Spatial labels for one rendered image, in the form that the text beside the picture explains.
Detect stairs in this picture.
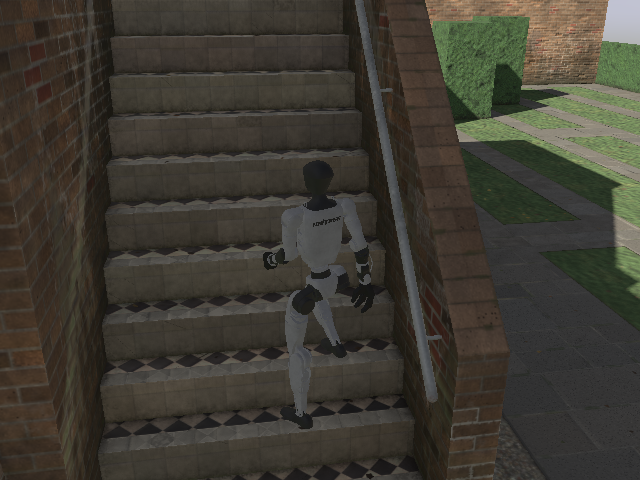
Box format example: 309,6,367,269
98,0,423,480

